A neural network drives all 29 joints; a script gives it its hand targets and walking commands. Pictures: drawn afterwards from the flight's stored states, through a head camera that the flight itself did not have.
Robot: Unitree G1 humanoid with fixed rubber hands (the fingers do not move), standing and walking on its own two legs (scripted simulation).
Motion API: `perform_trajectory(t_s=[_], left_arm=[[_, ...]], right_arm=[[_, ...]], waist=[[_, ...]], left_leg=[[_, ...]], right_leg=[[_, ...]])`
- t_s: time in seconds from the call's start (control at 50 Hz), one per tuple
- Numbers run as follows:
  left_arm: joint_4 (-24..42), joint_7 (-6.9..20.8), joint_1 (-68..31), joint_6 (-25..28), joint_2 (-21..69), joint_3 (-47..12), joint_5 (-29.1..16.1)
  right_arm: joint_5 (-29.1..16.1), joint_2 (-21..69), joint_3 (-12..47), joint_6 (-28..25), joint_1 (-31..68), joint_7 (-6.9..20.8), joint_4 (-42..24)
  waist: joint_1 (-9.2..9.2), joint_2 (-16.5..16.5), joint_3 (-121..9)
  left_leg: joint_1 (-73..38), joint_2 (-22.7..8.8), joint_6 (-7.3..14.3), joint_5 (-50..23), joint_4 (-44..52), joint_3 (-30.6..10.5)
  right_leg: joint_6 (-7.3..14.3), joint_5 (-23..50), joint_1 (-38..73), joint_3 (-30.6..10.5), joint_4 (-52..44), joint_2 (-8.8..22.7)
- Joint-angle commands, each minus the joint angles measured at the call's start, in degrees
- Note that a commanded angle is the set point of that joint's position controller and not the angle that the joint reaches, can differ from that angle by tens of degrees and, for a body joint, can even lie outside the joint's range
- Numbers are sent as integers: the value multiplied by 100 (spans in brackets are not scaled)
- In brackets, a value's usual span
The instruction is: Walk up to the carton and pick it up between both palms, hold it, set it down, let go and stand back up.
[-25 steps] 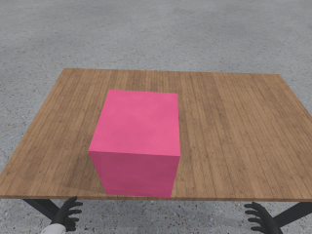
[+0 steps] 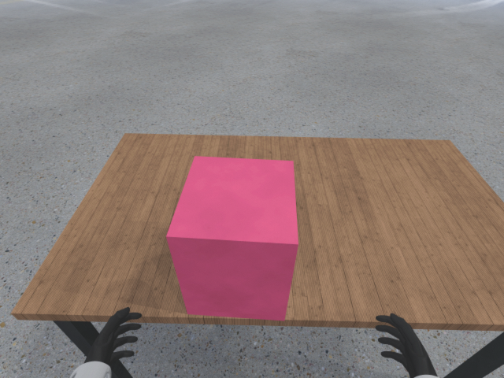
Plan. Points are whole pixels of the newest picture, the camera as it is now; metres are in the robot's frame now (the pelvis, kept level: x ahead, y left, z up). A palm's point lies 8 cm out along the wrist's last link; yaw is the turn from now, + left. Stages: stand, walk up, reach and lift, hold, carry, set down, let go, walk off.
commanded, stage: reach and lift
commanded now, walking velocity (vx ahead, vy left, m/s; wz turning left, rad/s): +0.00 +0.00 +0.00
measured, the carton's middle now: (239, 238) +0.41 +0.04 -0.01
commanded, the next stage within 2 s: none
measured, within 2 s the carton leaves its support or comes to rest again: neither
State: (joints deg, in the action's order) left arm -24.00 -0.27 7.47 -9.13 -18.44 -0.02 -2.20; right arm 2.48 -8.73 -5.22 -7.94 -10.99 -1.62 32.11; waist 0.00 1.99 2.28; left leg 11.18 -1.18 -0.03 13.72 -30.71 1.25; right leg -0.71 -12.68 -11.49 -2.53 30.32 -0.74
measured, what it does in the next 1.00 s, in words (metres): stands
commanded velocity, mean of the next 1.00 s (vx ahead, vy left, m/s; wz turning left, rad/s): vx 0.00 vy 0.00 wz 0.00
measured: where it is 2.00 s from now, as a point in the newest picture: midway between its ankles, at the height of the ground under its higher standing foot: outside the picture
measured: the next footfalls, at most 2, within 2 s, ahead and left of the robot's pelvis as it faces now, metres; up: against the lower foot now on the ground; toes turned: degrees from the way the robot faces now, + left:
none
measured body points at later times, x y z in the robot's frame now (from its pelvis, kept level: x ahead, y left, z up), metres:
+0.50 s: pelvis +0.02 +0.00 +0.01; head +0.02 +0.01 +0.45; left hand +0.23 +0.24 -0.02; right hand +0.21 -0.21 -0.02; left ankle +0.04 +0.12 -0.73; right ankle +0.05 -0.12 -0.73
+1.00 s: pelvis +0.04 +0.00 +0.01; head +0.03 +0.01 +0.46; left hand +0.25 +0.22 +0.00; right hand +0.24 -0.21 +0.00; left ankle +0.04 +0.12 -0.73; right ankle +0.05 -0.12 -0.73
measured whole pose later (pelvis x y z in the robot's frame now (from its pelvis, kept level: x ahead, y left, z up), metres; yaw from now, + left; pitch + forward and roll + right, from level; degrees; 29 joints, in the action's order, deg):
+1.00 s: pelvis +0.04 +0.00 +0.01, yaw +0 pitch -3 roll +0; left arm -18.2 0.1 13.1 12.6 -17.7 -5.9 -15.2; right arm -4.9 -3.4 -3.8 -13.4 -15.3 -3.7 18.6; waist 0.0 2.0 0.9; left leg 9.8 -1.1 -0.6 14.6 -27.3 1.3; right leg -0.1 -14.3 -10.3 -2.5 27.4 -0.6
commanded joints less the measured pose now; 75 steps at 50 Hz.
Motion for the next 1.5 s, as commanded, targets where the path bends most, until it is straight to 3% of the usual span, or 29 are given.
perform_trajectory(t_s=[0.0, 0.04, 0.06, 0.1, 0.16, 0.2, 0.26, 0.28, 0.32, 0.38, 0.4, 0.46, 0.52, 0.54, 0.6, 0.64, 0.68, 0.72, 0.84, 0.94, 0.96, 1.0, 1.1, 1.18, 1.26, 1.3, 1.36, 1.44, 1.48], left_arm=[[698, 47, -65, 705, -34, 168, -96], [463, 135, -42, 829, -192, 106, -432], [371, 211, -120, 905, -283, 264, -490], [654, 207, -228, 1035, -572, 235, -780], [747, 236, -63, 1185, -599, 196, -844], [757, 297, 79, 1335, -680, 213, -880], [912, 254, 257, 1572, -549, -7, -849], [1024, 242, 277, 1707, -604, -20, -966], [999, 210, 438, 1904, -543, -16, -948], [999, 211, 511, 2228, -436, -217, -1027], [1156, 169, 561, 2348, -363, -337, -1032], [950, 196, 612, 2562, -315, -423, -1054], [1348, 135, 785, 2795, -138, -584, -1046], [1067, 163, 733, 2832, -214, -550, -1042], [1447, 89, 689, 2995, -137, -636, -1037], [1375, 106, 664, 3004, -92, -778, -1164], [1327, 84, 467, 2968, -205, -645, -1232], [1292, 88, 344, 2895, -264, -706, -1233], [1544, -30, -537, 2683, -409, -735, -1488], [1732, -89, -899, 2300, -452, -825, -1629], [1823, -89, -962, 2226, -486, -831, -1666], [2139, -162, -1073, 2035, -459, -785, -1576], [2706, -138, -747, 1468, -268, -693, -1575], [2923, -105, -1134, 1049, -328, -455, -1472], [3459, -76, -1370, 615, -482, -172, -1463], [3568, -101, -1687, 402, -361, -158, -1309], [3508, -49, -2138, 8, -383, 54, -1361], [3586, -49, -2666, -416, -356, 184, -1287], [3503, -76, -2823, -607, -493, 388, -1215]], right_arm=[[-571, -540, -277, -438, 10, 12, -1054], [-538, -330, -202, -479, -108, -53, -1251], [-545, -100, -56, -496, -231, -135, -1299], [-602, 27, 56, -588, -206, -243, -1618], [-638, 42, 179, -624, -305, -341, -1872], [-602, 161, 364, -671, -491, -388, -2002], [-721, 110, 411, -785, -655, -350, -1941], [-698, 184, 469, -857, -593, -342, -2079], [-743, 275, 462, -997, -705, -336, -2016], [-806, 258, 455, -1244, -692, -276, -1991], [-866, 256, 468, -1334, -655, -233, -1965], [-938, 256, 455, -1495, -601, -220, -1891], [-1029, 358, 655, -1632, -819, -171, -2020], [-1008, 336, 583, -1638, -672, -201, -1944], [-1092, 284, 646, -1722, -686, -168, -1933], [-1150, 248, 508, -1741, -591, -179, -2023], [-1173, 270, 660, -1712, -317, -191, -2280], [-1094, 201, 566, -1591, -277, -210, -2209], [-1102, 211, 652, -1153, 310, -206, -2523], [-1068, 115, 416, -768, 773, -259, -2859], [-1061, 85, 436, -695, 873, -265, -3104], [-1097, 30, 497, -478, 966, -241, -3110], [-1282, 39, 551, -111, 781, -345, -3606], [-1340, -99, 608, 268, 1103, -376, -3906], [-1476, -199, 702, 545, 1239, -459, -4517], [-1488, -303, 562, 749, 1379, -460, -4323], [-1525, -247, 523, 1073, 1698, -499, -4430], [-1631, -376, 348, 1426, 2142, -546, -4269], [-1657, -527, 301, 1538, 2336, -557, -4286]], waist=[[56, -862, -111], [98, -328, -152], [52, 163, -110], [-4, 553, -387], [-67, 350, -231], [-51, 614, -293], [-67, -11, -250], [-92, 88, -439], [-131, -170, -621], [-48, -119, -661], [-59, -364, -812], [-2, -208, -635], [8, -385, -799], [73, -195, -477], [1, -491, -756], [117, -309, -648], [-50, -301, -678], [84, -306, -614], [0, -371, -626], [102, -557, -454], [113, -403, -545], [-3, -714, -728], [116, -438, -829], [15, -541, -892], [-16, -404, -1325], [82, -590, -1142], [63, -445, -1166], [168, -607, -1348], [53, -615, -1389]], left_leg=[[1794, -465, 461, 1287, 2133, 249], [995, -276, 396, 1202, 1839, 265], [380, -6, 326, 762, 1486, 389], [-1183, 336, 68, 174, 825, 314], [-1341, 323, 70, 97, 811, 237], [-1444, 292, 128, -73, 811, 205], [-1191, 217, 42, -40, 1003, 140], [-1165, 221, 58, -167, 988, 149], [-890, 199, 66, -427, 1025, 135], [-835, 145, 57, -420, 1027, 55], [-888, 102, -15, -736, 1012, -20], [-743, 142, 3, -513, 1014, -56], [-977, 121, -63, -874, 947, -110], [-794, 147, -24, -663, 965, -119], [-904, 89, -108, -835, 983, -200], [-810, 100, -87, -784, 979, -200], [-592, 120, -50, -623, 975, -151], [-586, 141, -29, -462, 1023, -109], [-381, 121, 15, 103, 1172, -67], [-237, 81, -26, 154, 1279, -107], [-161, 90, 26, 259, 1271, -95], [-230, 68, -32, -8, 1294, -91], [-464, 117, -55, -852, 1205, -79], [-488, 97, -101, -1003, 1188, -45], [-545, 167, -110, -1607, 1066, -22], [-745, 160, -153, -1612, 1131, -1], [-570, 169, -107, -1484, 1167, 37], [-713, 125, -122, -1513, 1198, 50], [-775, 136, -101, -1504, 1191, 80]], right_leg=[[-91, 409, 2749, 387, -345, -376], [-42, -125, 2046, 262, -744, -152], [-13, -528, 1320, 98, -1115, 104], [260, -1217, -339, -108, -1599, 526], [288, -1132, -505, -120, -1629, 563], [238, -1037, -494, -154, -1651, 568], [188, -425, -24, -41, -1458, 411], [173, -324, 74, -80, -1443, 423], [118, 121, 492, -85, -1266, 294], [121, 259, 632, -47, -1221, 238], [165, 517, 640, -24, -1124, 172], [168, 371, 643, -66, -1190, 171], [214, 663, 641, -73, -1152, 126], [186, 478, 604, -94, -1206, 152], [241, 569, 706, -38, -1135, 62], [250, 592, 714, -56, -1166, 57], [210, 373, 728, -145, -1137, 134], [212, 354, 744, -160, -1172, 159], [210, -196, 522, -222, -1192, 193], [251, -135, 481, -138, -1164, 169], [245, -164, 486, -154, -1150, 160], [293, 67, 578, -142, -1096, 152], [214, 940, 786, -145, -1095, 120], [213, 1026, 816, -99, -1093, 105], [101, 1946, 989, -159, -975, 96], [126, 1701, 776, -129, -1051, 72], [101, 1659, 844, -109, -1043, 73], [130, 1559, 809, -85, -1059, 63], [110, 1438, 744, -75, -1077, 36]])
